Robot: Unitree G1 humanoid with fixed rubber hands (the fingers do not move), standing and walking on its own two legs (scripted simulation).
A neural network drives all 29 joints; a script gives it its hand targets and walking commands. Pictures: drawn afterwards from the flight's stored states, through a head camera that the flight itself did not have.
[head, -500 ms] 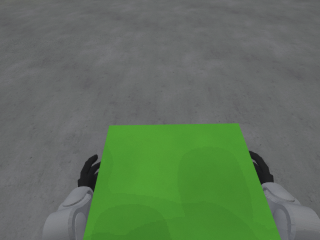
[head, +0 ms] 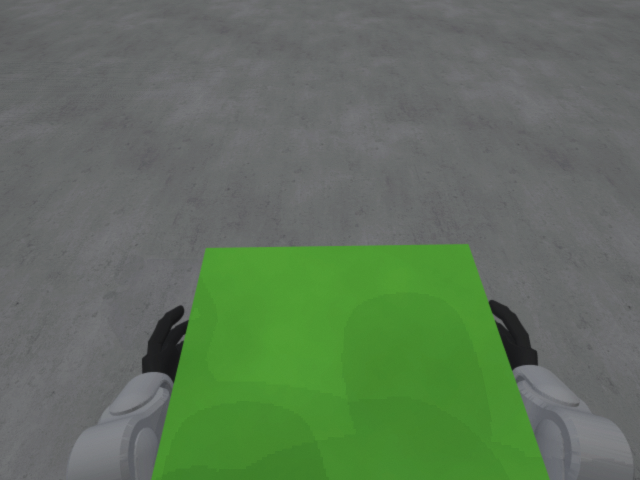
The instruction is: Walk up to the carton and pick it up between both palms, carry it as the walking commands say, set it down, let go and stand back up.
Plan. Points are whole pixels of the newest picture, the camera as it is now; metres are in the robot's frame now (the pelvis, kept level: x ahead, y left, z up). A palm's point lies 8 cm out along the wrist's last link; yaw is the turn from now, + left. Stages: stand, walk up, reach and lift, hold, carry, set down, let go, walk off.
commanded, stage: carry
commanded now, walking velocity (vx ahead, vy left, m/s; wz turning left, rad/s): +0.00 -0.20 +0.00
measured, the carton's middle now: (337, 399) +0.23 +0.00 +0.02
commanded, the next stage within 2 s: none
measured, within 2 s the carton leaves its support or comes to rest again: neither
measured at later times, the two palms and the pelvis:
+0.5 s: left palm (293, 411) +0.20 +0.05 +0.07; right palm (627, 367) +0.23 -0.32 +0.07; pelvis -0.01 -0.15 -0.01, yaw +2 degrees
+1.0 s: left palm (364, 397) +0.21 -0.02 +0.08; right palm out of the picture +0.24 -0.39 +0.07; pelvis +0.00 -0.22 +0.00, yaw +4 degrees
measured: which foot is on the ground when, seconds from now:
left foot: down 0.00-0.08, up 0.10-0.38, down 0.40-1.00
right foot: up 0.00-0.04, down 0.06-0.78, up 0.80-0.88, down 0.90-1.00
